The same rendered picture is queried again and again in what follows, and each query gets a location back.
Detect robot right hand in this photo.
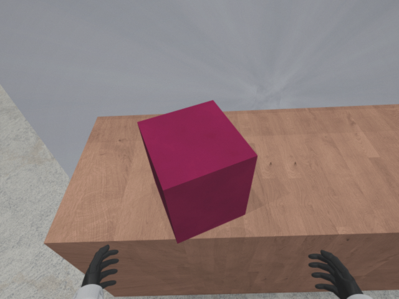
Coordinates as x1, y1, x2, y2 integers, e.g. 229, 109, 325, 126
308, 250, 363, 299

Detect pedestal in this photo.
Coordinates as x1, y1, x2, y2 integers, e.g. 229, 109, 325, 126
44, 104, 399, 297

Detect carton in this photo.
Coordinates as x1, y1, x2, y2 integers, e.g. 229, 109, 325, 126
137, 100, 257, 244

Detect left robot forearm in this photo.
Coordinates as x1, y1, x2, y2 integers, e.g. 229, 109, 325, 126
72, 284, 104, 299

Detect robot left hand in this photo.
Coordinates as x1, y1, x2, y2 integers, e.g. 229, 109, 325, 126
81, 245, 119, 289

